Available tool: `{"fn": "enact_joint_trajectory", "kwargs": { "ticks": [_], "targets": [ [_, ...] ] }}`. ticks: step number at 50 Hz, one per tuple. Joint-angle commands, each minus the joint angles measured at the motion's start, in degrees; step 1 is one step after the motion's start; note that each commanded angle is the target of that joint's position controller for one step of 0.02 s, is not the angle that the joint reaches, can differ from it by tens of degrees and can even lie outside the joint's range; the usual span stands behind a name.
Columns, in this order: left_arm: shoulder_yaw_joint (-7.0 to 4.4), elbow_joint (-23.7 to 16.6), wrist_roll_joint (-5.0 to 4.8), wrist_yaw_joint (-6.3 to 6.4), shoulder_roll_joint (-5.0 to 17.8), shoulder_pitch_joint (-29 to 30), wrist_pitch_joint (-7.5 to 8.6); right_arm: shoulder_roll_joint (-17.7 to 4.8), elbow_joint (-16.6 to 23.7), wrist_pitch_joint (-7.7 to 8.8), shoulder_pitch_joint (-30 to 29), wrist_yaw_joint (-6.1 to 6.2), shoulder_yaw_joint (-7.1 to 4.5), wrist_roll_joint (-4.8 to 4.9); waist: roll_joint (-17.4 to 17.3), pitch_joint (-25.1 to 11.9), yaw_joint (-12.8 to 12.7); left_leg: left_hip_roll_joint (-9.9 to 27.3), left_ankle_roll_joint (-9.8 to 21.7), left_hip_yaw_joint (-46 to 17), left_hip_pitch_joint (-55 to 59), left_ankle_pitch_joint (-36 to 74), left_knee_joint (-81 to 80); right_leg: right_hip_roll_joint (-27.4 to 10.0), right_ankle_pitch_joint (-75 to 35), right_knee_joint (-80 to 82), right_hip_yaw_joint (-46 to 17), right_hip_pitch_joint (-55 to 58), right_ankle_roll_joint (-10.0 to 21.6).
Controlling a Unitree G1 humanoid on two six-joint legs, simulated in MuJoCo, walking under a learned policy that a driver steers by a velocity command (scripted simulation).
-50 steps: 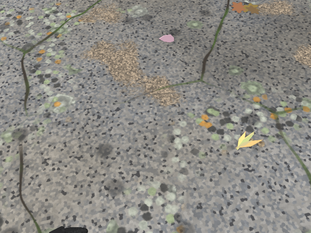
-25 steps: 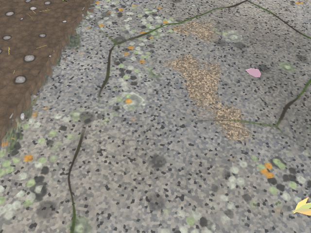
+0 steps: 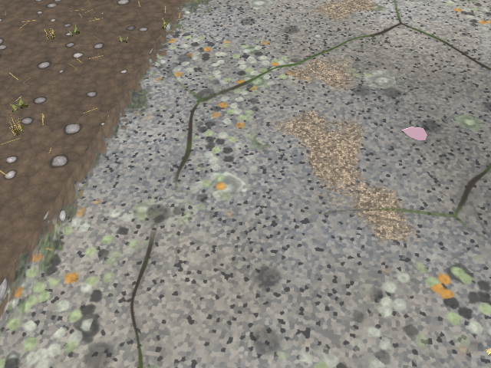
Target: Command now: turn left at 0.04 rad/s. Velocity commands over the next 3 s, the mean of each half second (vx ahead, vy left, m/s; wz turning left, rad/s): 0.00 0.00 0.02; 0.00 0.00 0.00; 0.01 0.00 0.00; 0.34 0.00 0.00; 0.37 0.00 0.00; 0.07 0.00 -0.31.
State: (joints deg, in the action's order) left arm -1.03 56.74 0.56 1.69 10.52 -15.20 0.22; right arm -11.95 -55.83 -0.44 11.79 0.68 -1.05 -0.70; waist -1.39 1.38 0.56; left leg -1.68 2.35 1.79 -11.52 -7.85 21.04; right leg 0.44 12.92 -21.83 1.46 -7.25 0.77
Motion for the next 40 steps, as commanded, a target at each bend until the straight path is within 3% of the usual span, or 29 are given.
{"fn": "enact_joint_trajectory", "kwargs": {
  "ticks": [1,8,17,40],
  "targets": [
    [-0.98,-0.33,0.02,0.25,5.65,-1.61,0.62,-4.63,-0.4,0.79,1.3,0.33,-0.89,0.11,2.71,1.94,-0.16,5.82,0.28,-7.21,1.94,-0.92,-3.79,-6.69,2.39,7.23,-7.35,-4.97,1.95],
    [-0.55,2.43,0.01,0.29,4.93,-2.41,0.66,-3.89,-4.59,0.84,3.51,0.76,-0.31,0.08,1.07,2.24,-0.38,6.0,-0.16,-7.36,1.33,-1.67,-4.51,-6.23,2.19,6.8,-6.99,-4.73,2.42],
    [0.34,5.32,-0.05,0.38,3.33,-4.05,0.78,-2.99,-7.97,0.86,6.12,1.13,0.36,0.14,1.51,2.5,-0.09,6.35,-0.07,-7.26,1.54,-0.98,-3.87,-5.71,0.58,6.29,-6.58,-5.11,2.44],
    [1.31,8.71,-0.03,0.85,0.93,-8.11,0.98,-0.16,-11.15,0.92,8.36,1.64,1.0,0.25,1.44,3.19,-0.24,6.57,-0.07,-6.62,1.76,1.87,-2.42,-5.4,-3.11,4.93,-6.34,-4.55,2.45]
  ]
}}
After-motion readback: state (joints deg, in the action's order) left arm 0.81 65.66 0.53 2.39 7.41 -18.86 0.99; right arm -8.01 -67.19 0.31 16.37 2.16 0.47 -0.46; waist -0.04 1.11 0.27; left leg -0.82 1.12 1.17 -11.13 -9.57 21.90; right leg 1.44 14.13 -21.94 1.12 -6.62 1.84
